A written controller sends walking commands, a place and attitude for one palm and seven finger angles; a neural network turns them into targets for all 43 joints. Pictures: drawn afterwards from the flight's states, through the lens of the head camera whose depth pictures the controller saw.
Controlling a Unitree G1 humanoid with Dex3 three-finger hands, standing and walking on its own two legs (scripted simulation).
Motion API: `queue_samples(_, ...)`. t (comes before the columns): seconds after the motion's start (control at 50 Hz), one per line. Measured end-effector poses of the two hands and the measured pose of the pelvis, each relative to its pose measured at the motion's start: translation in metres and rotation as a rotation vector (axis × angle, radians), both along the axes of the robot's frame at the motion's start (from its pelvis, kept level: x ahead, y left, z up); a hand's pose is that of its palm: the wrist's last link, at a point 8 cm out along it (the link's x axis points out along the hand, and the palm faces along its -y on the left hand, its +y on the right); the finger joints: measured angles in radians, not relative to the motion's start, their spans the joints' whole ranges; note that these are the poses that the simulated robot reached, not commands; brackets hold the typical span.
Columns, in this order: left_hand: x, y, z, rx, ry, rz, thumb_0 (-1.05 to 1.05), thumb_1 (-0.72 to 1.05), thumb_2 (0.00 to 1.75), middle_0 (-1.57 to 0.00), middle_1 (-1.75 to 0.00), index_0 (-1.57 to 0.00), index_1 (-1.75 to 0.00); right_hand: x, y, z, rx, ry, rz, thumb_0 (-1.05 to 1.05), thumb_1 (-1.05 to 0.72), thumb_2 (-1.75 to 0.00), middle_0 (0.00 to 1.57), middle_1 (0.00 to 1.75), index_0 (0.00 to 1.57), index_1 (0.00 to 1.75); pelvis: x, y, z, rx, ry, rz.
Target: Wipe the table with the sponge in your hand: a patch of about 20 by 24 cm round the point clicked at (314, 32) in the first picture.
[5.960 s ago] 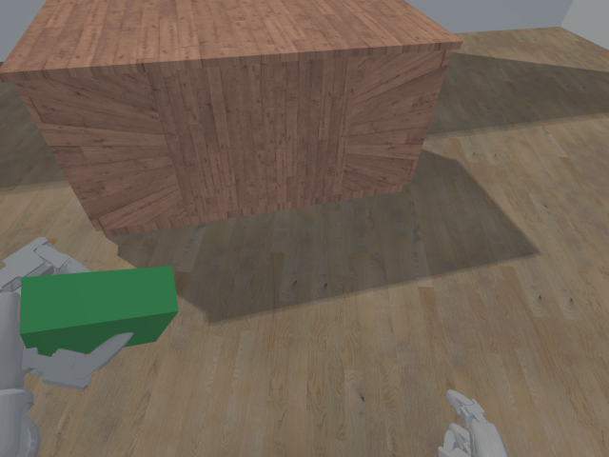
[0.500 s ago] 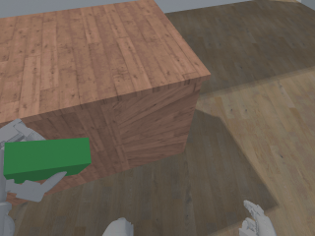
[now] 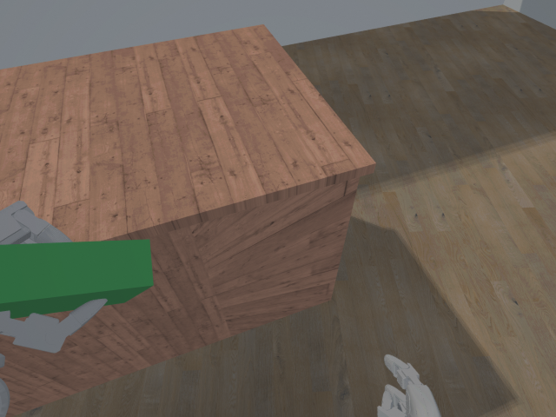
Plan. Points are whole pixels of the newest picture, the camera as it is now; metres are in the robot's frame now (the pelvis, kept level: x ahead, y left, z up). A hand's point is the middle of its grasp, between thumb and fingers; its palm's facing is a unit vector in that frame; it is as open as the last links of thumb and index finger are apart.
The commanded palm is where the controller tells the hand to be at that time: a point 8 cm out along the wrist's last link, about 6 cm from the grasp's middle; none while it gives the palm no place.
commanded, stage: take the last steps up to it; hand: left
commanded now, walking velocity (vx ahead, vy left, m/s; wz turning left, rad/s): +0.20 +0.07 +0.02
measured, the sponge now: (95, 278) +0.22 +0.21 +0.16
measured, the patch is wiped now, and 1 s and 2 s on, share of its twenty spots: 0.00 0.00 0.00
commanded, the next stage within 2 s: come to a stop and stand still in 0.40 s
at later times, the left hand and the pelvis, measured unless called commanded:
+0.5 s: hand (51, 225) +0.27 +0.26 +0.19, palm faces +0.45 -0.79 -0.41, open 9.0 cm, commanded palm +0.22 +0.29 +0.19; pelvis +0.06 +0.01 +0.00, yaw +0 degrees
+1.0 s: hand (107, 244) +0.26 +0.21 +0.17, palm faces +0.40 -0.82 -0.41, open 9.0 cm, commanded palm +0.20 +0.25 +0.19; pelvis +0.05 -0.03 +0.01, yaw +1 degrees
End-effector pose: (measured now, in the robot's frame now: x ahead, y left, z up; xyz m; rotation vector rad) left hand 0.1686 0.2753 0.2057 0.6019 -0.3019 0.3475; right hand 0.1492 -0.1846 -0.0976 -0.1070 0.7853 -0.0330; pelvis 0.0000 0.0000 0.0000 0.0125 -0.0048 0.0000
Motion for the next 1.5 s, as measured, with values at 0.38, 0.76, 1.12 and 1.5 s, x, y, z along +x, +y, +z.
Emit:
queue_samples(0.38,0.045,-0.005,0.002,-0.036,-0.013,-0.039,-0.01,-0.42,1.04,-0.87,-1.38,-0.87,-1.37,0.047,-0.08,0.034,-0.227,0.018,-0.076,0.01,-0.91,-0.9,0.2,0.3,0.2,0.29,0.044,-0.001,0.01,0.012,-0.002,0.017)
queue_samples(0.76,0.057,-0.012,-0.009,-0.081,-0.004,0.009,-0.01,-0.42,1.04,-0.87,-1.37,-0.87,-1.37,0.07,-0.004,0.014,-0.003,-0.039,0.057,0.01,-0.9,-0.9,0.2,0.3,0.21,0.3,0.057,-0.014,0.003,-0.005,-0.025,0.012)
queue_samples(1.12,0.033,-0.025,-0.024,-0.148,0.017,0.012,-0.01,-0.42,1.04,-0.87,-1.37,-0.87,-1.37,0.036,-0.096,0.04,-0.213,-0.027,-0.068,0.01,-0.91,-0.9,0.2,0.3,0.2,0.29,0.035,-0.034,0.008,-0.005,-0.033,-0.003)
queue_samples(1.5,0.009,-0.046,-0.027,-0.162,0.053,0.005,-0.01,-0.42,1.04,-0.87,-1.37,-0.87,-1.37,-0.008,-0.077,0.016,-0.104,0.018,-0.028,0.01,-0.9,-0.9,0.2,0.3,0.2,0.3,0.003,-0.044,0.007,-0.01,-0.041,-0.012)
